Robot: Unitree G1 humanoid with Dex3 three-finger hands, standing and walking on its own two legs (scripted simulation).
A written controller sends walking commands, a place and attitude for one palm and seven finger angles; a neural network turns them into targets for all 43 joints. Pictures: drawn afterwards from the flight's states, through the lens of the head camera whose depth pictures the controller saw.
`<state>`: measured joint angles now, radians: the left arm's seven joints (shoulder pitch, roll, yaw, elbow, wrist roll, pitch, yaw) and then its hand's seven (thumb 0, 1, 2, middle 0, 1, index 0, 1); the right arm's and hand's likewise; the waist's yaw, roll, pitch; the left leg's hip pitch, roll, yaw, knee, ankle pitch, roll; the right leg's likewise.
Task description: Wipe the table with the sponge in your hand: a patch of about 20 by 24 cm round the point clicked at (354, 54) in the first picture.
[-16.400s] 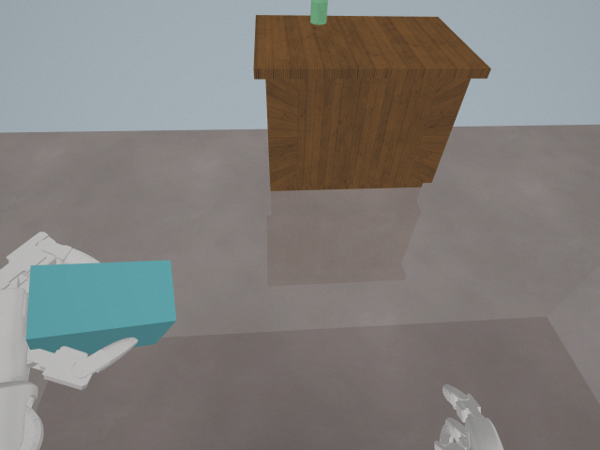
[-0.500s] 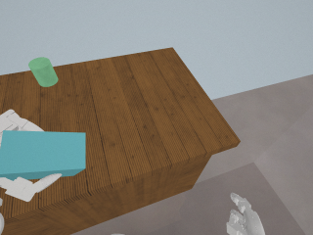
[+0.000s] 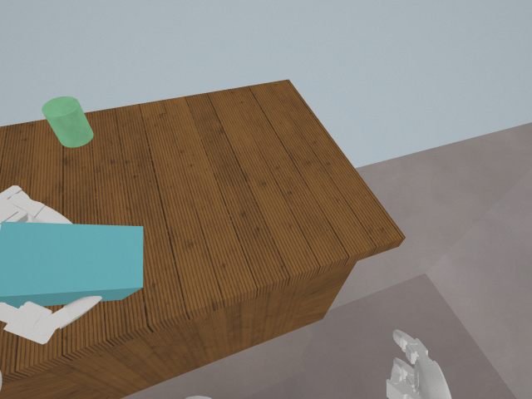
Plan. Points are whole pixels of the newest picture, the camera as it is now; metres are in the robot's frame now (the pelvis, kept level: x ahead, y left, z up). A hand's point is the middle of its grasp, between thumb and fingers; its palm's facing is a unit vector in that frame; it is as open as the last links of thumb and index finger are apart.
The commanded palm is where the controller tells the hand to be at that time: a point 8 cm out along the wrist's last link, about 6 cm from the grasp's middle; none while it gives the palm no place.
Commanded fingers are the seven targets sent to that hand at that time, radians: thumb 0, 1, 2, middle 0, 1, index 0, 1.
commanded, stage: shuffle to correct the standing spot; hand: left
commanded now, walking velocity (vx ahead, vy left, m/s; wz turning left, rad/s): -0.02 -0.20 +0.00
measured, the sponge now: (93, 267) +0.23 +0.21 +0.15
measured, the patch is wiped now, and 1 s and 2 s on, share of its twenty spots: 0.00 0.00 0.00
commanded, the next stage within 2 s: come to a stop and stand still in 0.80 s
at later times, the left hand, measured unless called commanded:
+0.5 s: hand (42, 268) +0.22 +0.25 +0.17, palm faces +0.33 -0.85 -0.41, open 10.1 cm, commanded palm +0.16 +0.28 +0.19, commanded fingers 0.00 0.10 1.30 -1.20 -1.60 -1.20 -1.60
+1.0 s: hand (23, 244) +0.23 +0.26 +0.18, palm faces +0.34 -0.79 -0.51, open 10.1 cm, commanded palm +0.16 +0.28 +0.19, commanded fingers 0.00 0.10 1.30 -1.20 -1.60 -1.20 -1.60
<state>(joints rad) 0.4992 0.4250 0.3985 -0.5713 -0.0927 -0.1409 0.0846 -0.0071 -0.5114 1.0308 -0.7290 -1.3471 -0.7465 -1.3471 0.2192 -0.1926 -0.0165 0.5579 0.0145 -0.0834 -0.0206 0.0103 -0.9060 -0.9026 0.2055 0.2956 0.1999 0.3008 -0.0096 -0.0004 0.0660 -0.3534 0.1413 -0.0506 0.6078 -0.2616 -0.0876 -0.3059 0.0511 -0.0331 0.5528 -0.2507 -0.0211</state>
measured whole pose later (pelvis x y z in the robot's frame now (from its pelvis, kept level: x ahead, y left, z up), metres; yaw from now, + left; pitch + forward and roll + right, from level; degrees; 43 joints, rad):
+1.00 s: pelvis +0.00 +0.00 +0.00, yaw +0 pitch +0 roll -2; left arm 0.31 0.53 0.43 -0.44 -0.05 -0.20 0.01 -0.01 -0.51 1.03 -0.73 -1.35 -0.75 -1.35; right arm 0.24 -0.19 -0.04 0.61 -0.01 -0.15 -0.03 0.01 -0.91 -0.90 0.21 0.30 0.20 0.30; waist 0.06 -0.02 0.08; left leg -0.39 0.12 -0.03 0.71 -0.30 -0.04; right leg -0.31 0.05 -0.03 0.55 -0.25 -0.03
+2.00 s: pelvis -0.01 +0.05 +0.02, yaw -2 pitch +0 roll -2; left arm 0.42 0.37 0.34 -0.44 -0.04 -0.23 0.10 -0.01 -0.51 1.03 -0.73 -1.35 -0.74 -1.35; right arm 0.22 -0.19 0.03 0.59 0.00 -0.16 -0.03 0.01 -0.90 -0.90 0.21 0.30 0.20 0.30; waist 0.03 -0.03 0.05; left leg -0.26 0.00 0.06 0.44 -0.18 0.05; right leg -0.18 -0.01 -0.03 0.36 -0.18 0.02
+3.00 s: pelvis -0.02 -0.02 +0.00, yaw +0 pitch -2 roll +0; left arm 0.33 0.57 0.32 -0.30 0.20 -0.03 -0.02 -0.01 -0.51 1.04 -0.73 -1.35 -0.74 -1.35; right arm 0.18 -0.24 0.02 0.61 0.00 -0.11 -0.11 0.01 -0.90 -0.90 0.21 0.30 0.20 0.30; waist 0.07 0.07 0.01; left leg -0.33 0.05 0.00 0.61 -0.25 -0.03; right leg -0.28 0.04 -0.07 0.63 -0.33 -0.07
